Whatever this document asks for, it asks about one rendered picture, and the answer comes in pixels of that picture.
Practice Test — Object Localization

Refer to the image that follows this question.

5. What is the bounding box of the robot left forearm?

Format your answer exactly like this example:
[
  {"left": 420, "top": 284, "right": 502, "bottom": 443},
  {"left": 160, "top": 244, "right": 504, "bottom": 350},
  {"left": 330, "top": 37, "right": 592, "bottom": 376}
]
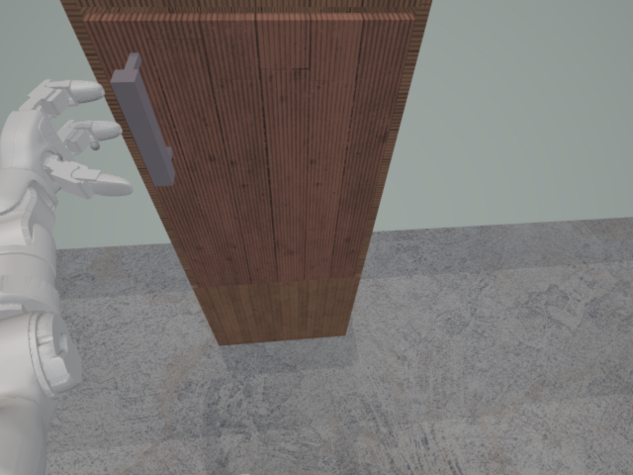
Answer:
[{"left": 0, "top": 168, "right": 60, "bottom": 320}]

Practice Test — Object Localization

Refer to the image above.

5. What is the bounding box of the robot left hand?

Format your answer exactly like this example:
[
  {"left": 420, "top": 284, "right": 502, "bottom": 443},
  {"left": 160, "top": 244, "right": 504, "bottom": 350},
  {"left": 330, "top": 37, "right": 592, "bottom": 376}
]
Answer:
[{"left": 0, "top": 79, "right": 134, "bottom": 200}]

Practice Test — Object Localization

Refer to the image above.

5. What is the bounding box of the handle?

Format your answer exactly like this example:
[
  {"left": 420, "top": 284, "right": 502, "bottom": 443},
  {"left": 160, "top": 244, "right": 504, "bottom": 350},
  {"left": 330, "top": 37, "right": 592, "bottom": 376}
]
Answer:
[{"left": 110, "top": 52, "right": 175, "bottom": 186}]

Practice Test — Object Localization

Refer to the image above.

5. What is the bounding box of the cupboard door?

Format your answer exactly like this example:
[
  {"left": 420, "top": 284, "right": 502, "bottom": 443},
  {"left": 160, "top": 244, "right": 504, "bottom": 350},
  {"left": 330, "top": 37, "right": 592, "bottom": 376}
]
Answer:
[{"left": 82, "top": 13, "right": 415, "bottom": 288}]

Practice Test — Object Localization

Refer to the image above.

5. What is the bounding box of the robot left upper arm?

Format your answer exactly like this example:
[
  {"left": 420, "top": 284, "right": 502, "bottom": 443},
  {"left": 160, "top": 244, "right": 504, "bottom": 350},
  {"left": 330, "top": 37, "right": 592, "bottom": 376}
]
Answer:
[{"left": 0, "top": 310, "right": 82, "bottom": 475}]

